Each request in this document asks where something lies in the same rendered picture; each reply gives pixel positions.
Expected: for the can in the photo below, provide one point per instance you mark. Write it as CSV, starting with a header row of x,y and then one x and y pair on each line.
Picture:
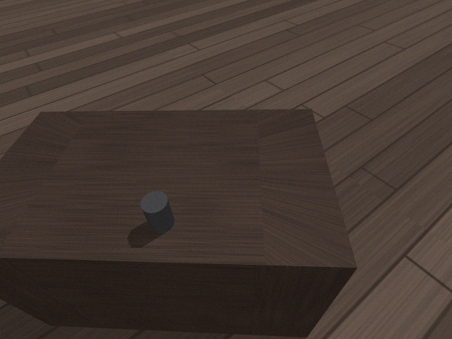
x,y
157,211

